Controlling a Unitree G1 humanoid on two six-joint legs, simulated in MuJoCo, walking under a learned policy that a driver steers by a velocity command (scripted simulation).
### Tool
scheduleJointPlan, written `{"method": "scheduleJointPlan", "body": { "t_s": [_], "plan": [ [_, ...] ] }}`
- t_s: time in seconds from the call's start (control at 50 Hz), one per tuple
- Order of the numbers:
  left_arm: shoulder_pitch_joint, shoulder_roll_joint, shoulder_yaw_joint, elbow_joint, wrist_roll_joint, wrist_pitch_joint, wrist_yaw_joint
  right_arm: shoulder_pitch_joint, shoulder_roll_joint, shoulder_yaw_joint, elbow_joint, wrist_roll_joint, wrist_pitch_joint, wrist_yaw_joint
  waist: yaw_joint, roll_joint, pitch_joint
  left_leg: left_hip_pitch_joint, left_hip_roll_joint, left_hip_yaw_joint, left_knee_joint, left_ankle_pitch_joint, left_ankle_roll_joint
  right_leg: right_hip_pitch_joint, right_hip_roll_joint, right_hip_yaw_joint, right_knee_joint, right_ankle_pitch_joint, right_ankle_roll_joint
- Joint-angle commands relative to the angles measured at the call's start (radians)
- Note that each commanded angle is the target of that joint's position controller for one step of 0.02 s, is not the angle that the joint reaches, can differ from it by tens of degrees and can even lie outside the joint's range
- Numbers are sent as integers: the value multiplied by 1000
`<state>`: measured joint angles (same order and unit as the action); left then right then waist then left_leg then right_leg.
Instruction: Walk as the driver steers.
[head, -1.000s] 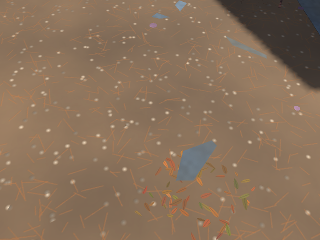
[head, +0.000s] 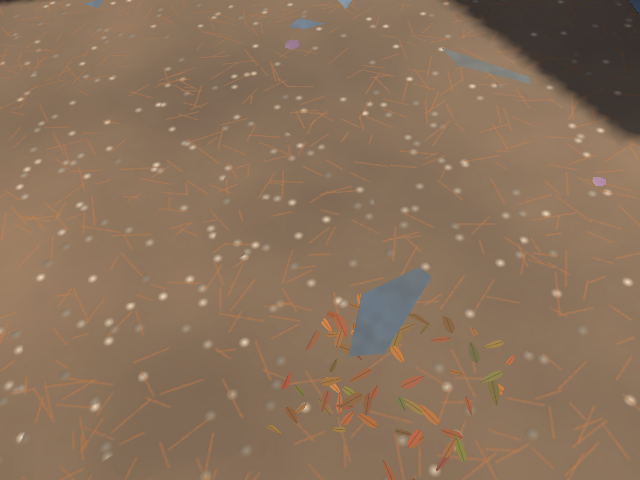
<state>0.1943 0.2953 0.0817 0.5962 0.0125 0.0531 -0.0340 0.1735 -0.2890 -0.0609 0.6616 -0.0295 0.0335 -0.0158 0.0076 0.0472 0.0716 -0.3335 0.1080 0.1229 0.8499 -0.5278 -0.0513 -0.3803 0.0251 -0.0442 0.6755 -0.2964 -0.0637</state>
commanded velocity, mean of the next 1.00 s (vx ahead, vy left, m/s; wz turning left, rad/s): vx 0.53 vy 0.00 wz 0.31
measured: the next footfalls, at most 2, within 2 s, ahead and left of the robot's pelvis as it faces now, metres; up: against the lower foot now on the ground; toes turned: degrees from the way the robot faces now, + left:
left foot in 0.74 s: +0.33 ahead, +0.22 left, +0.00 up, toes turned +19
right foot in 1.18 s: +0.83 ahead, +0.32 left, +0.00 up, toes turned +18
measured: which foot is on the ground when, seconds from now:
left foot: up 0.00-0.72, down 0.74-1.00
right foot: down 0.00-0.76, up 0.78-1.00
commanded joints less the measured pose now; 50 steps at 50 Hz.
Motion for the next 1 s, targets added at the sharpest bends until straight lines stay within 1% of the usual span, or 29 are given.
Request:
{"method": "scheduleJointPlan", "body": {
  "t_s": [0.02,0.04,0.08,0.12,0.16,0.24,0.28,0.32,0.38,0.46,0.54,0.62,0.66,0.68,0.7,0.72,0.74,0.76,0.78,0.8,0.82,0.84,0.86,0.88,0.9,0.92,0.96,0.98,1.0],
  "plan": [
    [187,238,74,-41,-3,-16,28,-74,-63,-7,-126,1,-1,-1,84,-203,-163,-397,-70,-176,374,-76,-12,357,-336,575,-346,293,-243],
    [108,196,61,-53,2,-8,37,-78,-70,-8,-113,7,-10,0,51,-157,-103,-395,-43,-188,334,36,-6,296,-269,496,-356,199,-205],
    [5,126,33,-80,-7,-8,48,-44,-89,-14,-78,-10,-9,-4,13,-171,-116,-328,-45,-164,308,162,-9,240,-187,385,-348,288,-152],
    [28,113,22,-68,-5,-20,46,0,-80,-11,-48,-9,6,-3,7,-128,-162,-286,-63,-153,316,188,-10,236,-179,351,-331,404,-146],
    [50,109,15,-52,1,-35,45,22,-66,-6,-30,-1,15,-1,9,-113,-174,-278,-71,-146,288,202,-5,252,-189,342,-344,412,-147],
    [43,8,-38,-20,20,-53,52,36,-28,10,15,8,25,7,14,-142,-134,-161,-54,-149,91,233,12,210,-186,273,-424,249,-126],
    [135,109,-4,20,33,-58,40,24,-79,-5,10,-2,20,27,56,-213,-109,-217,-85,-118,93,214,38,251,-220,342,-515,-180,-150],
    [148,127,3,31,36,-68,36,-26,-115,-24,-8,4,12,46,67,-184,-41,-339,-100,-171,96,222,61,293,-286,417,-577,-399,-159],
    [134,110,6,45,27,-99,49,-15,-97,-33,-3,6,-12,66,37,-121,-11,-494,-94,-215,143,264,76,414,-334,380,-590,-354,-145],
    [130,93,8,68,20,-137,52,-38,-75,-32,-23,7,-23,87,38,-111,-18,-532,-52,-178,156,294,70,436,-347,254,-600,-271,-125],
    [142,123,19,101,27,-157,52,-98,-70,-25,-72,4,-20,109,48,-127,3,-503,-8,-139,69,309,82,419,-365,128,-626,-239,-99],
    [166,149,25,139,35,-154,46,-175,-80,-17,-122,3,-16,121,72,-142,51,-473,7,-58,-23,271,131,431,-363,-11,-632,-214,-71],
    [176,161,25,161,42,-148,42,-194,-81,-10,-138,4,-16,122,72,-141,66,-427,-8,-8,-63,237,171,443,-352,-83,-601,-117,-61],
    [156,169,23,164,43,-145,40,-161,-82,-9,-132,5,-17,117,45,-143,49,-327,-46,33,-90,210,197,418,-333,-138,-543,92,-49],
    [141,191,26,168,39,-141,39,-78,-97,-16,-108,8,-20,107,-1,-153,-4,-178,-115,85,-91,170,221,392,-317,-186,-407,442,-41],
    [123,212,28,171,30,-129,39,97,-119,-33,-53,15,-30,94,-102,-116,-98,57,-195,116,-122,166,242,335,-294,-243,-132,795,-35],
    [115,204,18,156,31,-122,38,368,-177,-65,36,7,-40,77,-223,-37,-252,432,-250,68,-152,135,268,134,-253,-257,243,828,-7],
    [93,55,-24,93,41,-130,20,401,-313,-95,48,7,-39,54,-187,250,-244,623,15,-419,-358,-222,338,-271,-121,-226,597,36,59],
    [-11,50,-32,20,43,-155,8,352,-339,-90,-4,19,-45,47,-165,216,-285,624,132,-936,-594,-375,401,-477,-6,22,787,-188,77],
    [-125,103,-26,-24,44,-168,5,318,-320,-88,4,13,-43,43,-171,102,-181,609,143,-895,-621,-186,378,-597,-59,101,832,-85,66],
    [-79,111,-31,-10,42,-181,5,320,-302,-86,14,12,-50,32,-128,32,-148,534,145,-806,-597,-38,375,-572,-106,99,775,-4,59],
    [-40,111,-35,15,50,-181,9,274,-267,-78,8,13,-59,28,-75,-46,-108,402,97,-688,-580,49,347,-490,-148,95,691,38,63],
    [-2,103,-40,27,64,-167,10,212,-236,-64,-3,19,-67,25,-28,-51,-87,286,39,-604,-595,86,333,-412,-163,96,640,41,72],
    [47,95,-44,45,67,-146,4,181,-197,-47,-12,20,-80,23,4,-17,-87,220,20,-542,-613,106,330,-360,-179,91,599,48,78],
    [62,87,-47,59,65,-126,-2,182,-158,-32,-5,20,-95,25,16,-25,-71,178,-2,-493,-632,144,326,-341,-186,75,565,53,81],
    [36,73,-52,56,59,-110,-7,199,-141,-23,9,21,-109,26,14,-26,-35,143,-12,-452,-669,201,319,-353,-189,48,520,74,84],
    [-83,62,-60,20,38,-101,-14,250,-144,-21,34,22,-128,35,-22,-25,42,149,-27,-373,-738,416,292,-415,-185,-4,398,172,77],
    [-129,59,-63,15,28,-101,-16,280,-138,-18,49,27,-136,39,-43,-41,56,190,-41,-321,-746,558,258,-434,-174,-28,343,226,66],
    [-149,39,-72,11,22,-108,-19,278,-128,-12,59,28,-142,39,-39,-43,69,198,-54,-258,-732,796,231,-406,-158,-50,259,280,55]
  ]
}}
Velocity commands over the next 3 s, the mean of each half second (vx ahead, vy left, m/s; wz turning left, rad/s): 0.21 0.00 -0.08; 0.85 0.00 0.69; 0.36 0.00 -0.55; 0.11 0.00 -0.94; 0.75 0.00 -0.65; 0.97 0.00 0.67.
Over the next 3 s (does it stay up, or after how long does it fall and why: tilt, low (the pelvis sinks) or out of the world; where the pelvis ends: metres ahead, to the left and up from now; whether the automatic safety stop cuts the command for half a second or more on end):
stays up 1.27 -0.05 -0.03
